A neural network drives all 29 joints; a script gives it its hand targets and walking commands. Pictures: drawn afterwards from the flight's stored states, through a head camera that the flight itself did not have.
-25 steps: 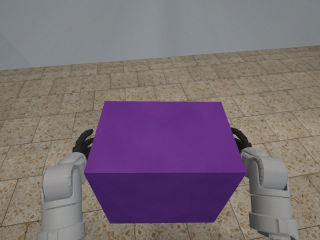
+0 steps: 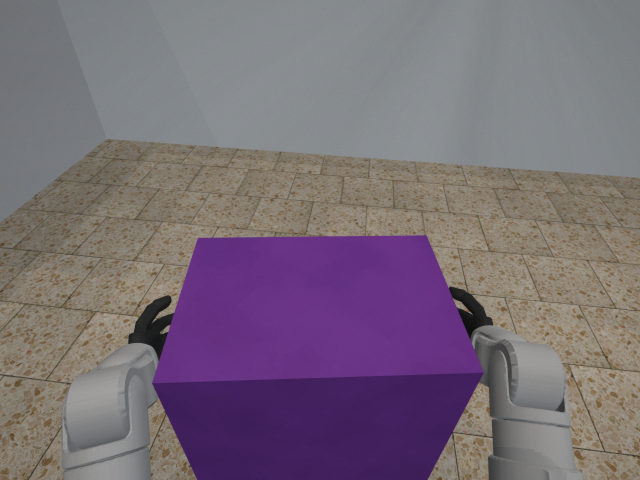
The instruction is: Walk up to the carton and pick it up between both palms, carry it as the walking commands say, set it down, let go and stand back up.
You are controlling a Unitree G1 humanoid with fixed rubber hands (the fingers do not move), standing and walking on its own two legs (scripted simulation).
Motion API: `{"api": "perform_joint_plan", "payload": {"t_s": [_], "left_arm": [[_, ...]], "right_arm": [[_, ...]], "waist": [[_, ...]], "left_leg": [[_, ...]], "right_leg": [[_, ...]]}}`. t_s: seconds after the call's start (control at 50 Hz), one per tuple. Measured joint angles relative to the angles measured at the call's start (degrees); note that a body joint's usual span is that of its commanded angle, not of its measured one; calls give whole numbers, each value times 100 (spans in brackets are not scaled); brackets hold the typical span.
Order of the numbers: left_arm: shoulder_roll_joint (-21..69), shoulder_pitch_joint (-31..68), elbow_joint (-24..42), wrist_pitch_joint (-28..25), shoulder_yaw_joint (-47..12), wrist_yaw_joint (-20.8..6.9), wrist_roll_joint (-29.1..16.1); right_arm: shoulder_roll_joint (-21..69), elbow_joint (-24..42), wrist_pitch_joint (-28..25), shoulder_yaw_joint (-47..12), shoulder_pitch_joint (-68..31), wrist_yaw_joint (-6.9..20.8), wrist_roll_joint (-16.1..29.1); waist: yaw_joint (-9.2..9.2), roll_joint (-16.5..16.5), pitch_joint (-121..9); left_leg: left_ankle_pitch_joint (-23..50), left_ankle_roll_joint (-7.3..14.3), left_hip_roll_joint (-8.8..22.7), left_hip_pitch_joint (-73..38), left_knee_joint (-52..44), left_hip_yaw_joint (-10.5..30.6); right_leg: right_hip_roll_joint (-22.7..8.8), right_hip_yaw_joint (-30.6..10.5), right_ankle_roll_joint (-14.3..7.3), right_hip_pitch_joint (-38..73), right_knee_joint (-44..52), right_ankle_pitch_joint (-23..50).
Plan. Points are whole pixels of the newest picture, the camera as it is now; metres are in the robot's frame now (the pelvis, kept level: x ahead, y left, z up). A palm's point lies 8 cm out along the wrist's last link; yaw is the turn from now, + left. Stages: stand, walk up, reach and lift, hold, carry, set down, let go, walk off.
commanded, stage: carry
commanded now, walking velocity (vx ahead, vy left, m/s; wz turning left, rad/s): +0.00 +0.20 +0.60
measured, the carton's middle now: (315, 367) +0.26 +0.01 +0.03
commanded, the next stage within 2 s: none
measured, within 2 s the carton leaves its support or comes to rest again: neither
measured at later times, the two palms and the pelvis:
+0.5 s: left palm out of the picture +0.08 +0.43 +0.07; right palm (270, 404) +0.19 +0.06 +0.08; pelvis -0.11 +0.16 +0.00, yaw +16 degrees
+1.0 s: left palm out of the picture -0.12 +0.57 +0.09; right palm out of the picture +0.06 +0.23 +0.09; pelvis -0.24 +0.28 +0.01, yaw +26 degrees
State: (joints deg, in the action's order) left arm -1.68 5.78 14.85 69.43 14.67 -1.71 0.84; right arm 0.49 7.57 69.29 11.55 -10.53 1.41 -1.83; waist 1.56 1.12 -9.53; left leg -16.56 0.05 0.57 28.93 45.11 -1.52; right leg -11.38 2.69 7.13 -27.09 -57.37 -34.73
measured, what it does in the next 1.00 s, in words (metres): steps to the left, turning left: right foot, then left foot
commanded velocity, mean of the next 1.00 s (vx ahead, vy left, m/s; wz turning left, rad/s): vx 0.00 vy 0.12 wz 0.35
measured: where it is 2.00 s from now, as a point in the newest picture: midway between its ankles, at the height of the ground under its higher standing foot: outside the picture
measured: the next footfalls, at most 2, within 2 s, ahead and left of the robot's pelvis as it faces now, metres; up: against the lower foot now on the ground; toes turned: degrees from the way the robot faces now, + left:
right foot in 0.10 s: +0.05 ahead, -0.09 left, +0.00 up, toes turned -4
left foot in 0.30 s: +0.00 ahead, +0.26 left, +0.00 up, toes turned +14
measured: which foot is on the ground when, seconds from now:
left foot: down 0.00-0.10, up 0.12-0.28, down 0.30-0.64, up 0.66-0.84, down 0.86-1.00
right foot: up 0.00-0.08, down 0.10-0.34, up 0.36-0.58, down 0.60-0.88, up 0.90-1.00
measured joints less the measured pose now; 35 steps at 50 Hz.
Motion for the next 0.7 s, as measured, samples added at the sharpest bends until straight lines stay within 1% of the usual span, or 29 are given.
{"api": "perform_joint_plan", "payload": {"t_s": [0.02,0.06,0.08,0.1,0.12,0.14,0.16,0.18,0.2,0.22,0.26,0.3,0.32,0.34,0.38,0.4,0.42,0.46,0.5,0.56,0.6,0.62,0.64,0.66,0.68,0.7], "left_arm": [[-56,87,-86,48,52,-27,-29],[-100,263,-266,53,117,-71,-79],[-83,326,-348,1,118,-82,-103],[-17,369,-434,-91,87,-86,-109],[104,384,-497,-197,20,-81,-64],[224,368,-520,-275,-43,-62,-19],[333,320,-518,-337,-78,-42,18],[422,244,-479,-380,-99,-5,63],[487,145,-396,-400,-85,7,96],[528,37,-277,-398,-66,17,120],[573,-108,-4,-355,-39,33,159],[567,-131,260,-296,-34,37,184],[517,-87,309,-305,-35,36,174],[443,-60,319,-320,-25,29,141],[266,-62,296,-323,-5,-24,39],[180,-53,290,-296,5,-40,-20],[110,-18,276,-266,16,-43,-74],[38,105,193,-240,39,-49,-149],[47,186,109,-305,42,-53,-201],[135,155,94,-466,34,-52,-243],[204,68,145,-534,18,-49,-241],[277,29,137,-571,-1,-46,-213],[356,-1,118,-575,-40,-41,-151],[390,-18,121,-512,-86,-37,-96],[391,-21,123,-436,-126,-37,-61],[379,-21,130,-374,-138,-38,-43]], "right_arm": [[49,1,-11,-38,35,-21,-49],[58,93,13,-98,77,-61,-111],[17,187,45,-115,97,-81,-117],[-71,301,88,-107,124,-89,-102],[-196,410,119,-61,188,-87,-35],[-305,504,147,0,252,-86,48],[-381,555,184,59,276,-84,115],[-409,556,211,109,257,-78,146],[-408,519,228,148,212,-70,175],[-393,473,229,164,164,-65,202],[-369,447,188,135,111,-67,240],[-359,497,92,130,102,-60,330],[-316,499,-5,144,98,-56,345],[-250,475,-97,139,96,-57,326],[-107,438,-189,85,115,-59,220],[-38,452,-197,67,132,-62,163],[25,487,-199,60,154,-65,112],[103,571,-198,78,185,-73,33],[82,691,-157,88,181,-81,-1],[-1,865,-79,98,158,-85,4],[-33,950,-49,116,196,-85,38],[-83,973,-41,135,237,-83,74],[-139,974,-46,165,328,-78,134],[-149,989,-64,194,466,-77,186],[-137,1007,-77,211,586,-77,213],[-113,1004,-83,216,646,-78,219]], "waist": [[-47,8,41],[-120,-6,137],[-138,-58,173],[-140,-175,211],[-143,-295,253],[-147,-372,291],[-146,-444,333],[-151,-497,388],[-147,-530,433],[-130,-536,459],[-72,-475,482],[-1,-328,497],[50,-160,524],[61,-39,563],[30,-38,558],[-3,-65,547],[-42,-74,541],[-136,-54,571],[-231,-67,623],[-314,-134,686],[-308,-226,668],[-271,-396,670],[-211,-578,675],[-155,-608,633],[-117,-567,603],[-112,-510,619]], "left_leg": [[102,-13,-57,41,-37,2],[230,107,-222,176,-52,31],[286,169,-316,278,-24,71],[336,218,-406,391,30,144],[-44,133,-513,532,279,202],[-478,41,-571,696,733,165],[-697,-23,-553,836,1246,96],[-752,-57,-461,882,1607,19],[-764,-95,-338,852,1767,-41],[-726,-121,-211,763,1722,-81],[-550,-138,28,457,1226,-104],[-452,-89,165,-67,303,10],[-404,-42,34,-102,188,-37],[-345,33,-92,-61,236,-61],[-246,166,-130,78,314,2],[-183,219,-134,143,294,37],[-99,260,-159,198,237,67],[101,348,-273,257,58,105],[298,449,-412,295,-118,114],[599,617,-653,310,-411,49],[821,728,-836,307,-647,-1],[928,761,-880,294,-745,45],[780,581,-885,285,-739,97],[255,333,-914,412,-346,27],[-174,166,-903,593,323,-70],[-386,83,-809,711,978,-133]], "right_leg": [[140,78,-41,-56,-28,101],[397,266,-166,-61,197,377],[526,368,-253,23,524,561],[623,398,-385,93,861,1000],[552,461,-495,67,865,1247],[427,536,-530,51,826,1299],[315,595,-509,69,834,1309],[225,612,-453,111,887,1336],[143,595,-381,143,962,1391],[52,561,-299,154,1040,1463],[-170,510,-105,140,1166,1614],[-433,469,83,87,1111,1660],[-632,411,141,41,1010,1627],[-658,279,117,18,927,1359],[-275,25,77,-110,565,484],[-70,-6,33,-206,304,229],[106,11,-11,-308,18,131],[374,138,-86,-427,-397,282],[602,283,-148,-423,-456,462],[838,458,-230,-179,107,546],[953,544,-342,170,888,600],[1024,573,-625,307,1266,1047],[1009,670,-790,405,1452,1344],[883,753,-840,443,1516,1448],[728,811,-820,478,1547,1475],[601,830,-767,541,1591,1496]]}}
